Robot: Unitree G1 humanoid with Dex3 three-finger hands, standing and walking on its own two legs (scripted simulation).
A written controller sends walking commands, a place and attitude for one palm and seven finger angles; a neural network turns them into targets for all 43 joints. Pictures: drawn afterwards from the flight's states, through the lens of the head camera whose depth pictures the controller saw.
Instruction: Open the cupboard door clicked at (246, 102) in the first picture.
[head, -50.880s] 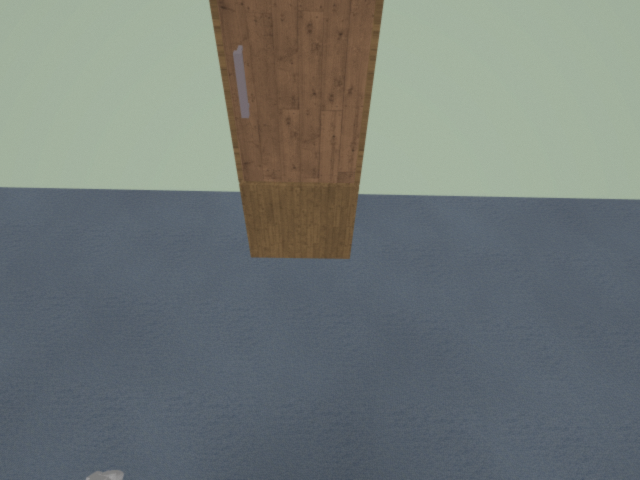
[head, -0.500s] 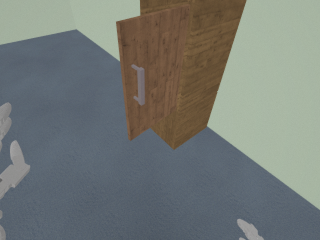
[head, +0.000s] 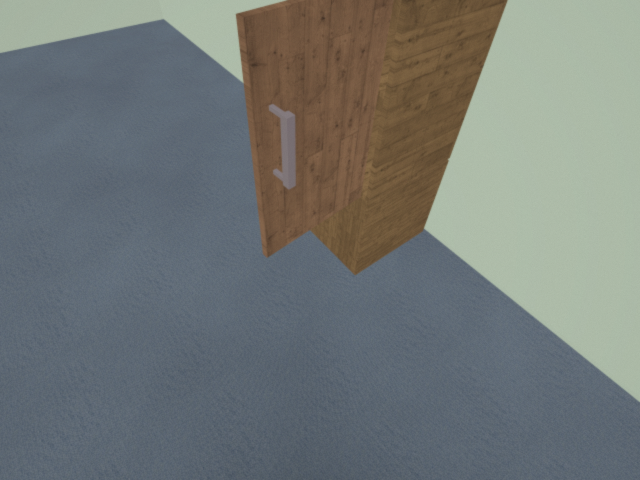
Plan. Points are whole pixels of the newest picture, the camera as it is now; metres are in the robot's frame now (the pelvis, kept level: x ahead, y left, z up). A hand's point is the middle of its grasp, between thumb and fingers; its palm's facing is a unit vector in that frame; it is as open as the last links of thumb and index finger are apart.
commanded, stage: let the arm hang, fingers relaxed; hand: left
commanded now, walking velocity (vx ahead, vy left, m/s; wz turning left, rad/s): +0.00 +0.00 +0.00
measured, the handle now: (282, 148) +0.70 +0.11 +0.00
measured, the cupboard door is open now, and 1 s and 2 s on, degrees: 95 95 95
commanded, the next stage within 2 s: look to check the result in 0.68 s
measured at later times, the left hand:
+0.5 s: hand out of the picture +0.03 +0.20 -0.17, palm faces +0.01 -0.97 -0.23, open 7.4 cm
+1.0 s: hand out of the picture +0.07 +0.23 -0.16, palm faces +0.00 -0.95 -0.30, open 7.4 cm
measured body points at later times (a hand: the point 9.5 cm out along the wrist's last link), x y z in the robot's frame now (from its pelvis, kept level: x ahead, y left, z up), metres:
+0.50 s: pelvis +0.00 +0.01 +0.00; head +0.00 +0.00 +0.45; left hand +0.03 +0.25 -0.15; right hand -0.01 -0.22 -0.16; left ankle +0.02 +0.13 -0.74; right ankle +0.04 -0.10 -0.74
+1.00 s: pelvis +0.01 +0.01 +0.01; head +0.03 -0.01 +0.46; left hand +0.07 +0.28 -0.13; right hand +0.04 -0.26 -0.15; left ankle +0.02 +0.13 -0.74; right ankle +0.04 -0.10 -0.74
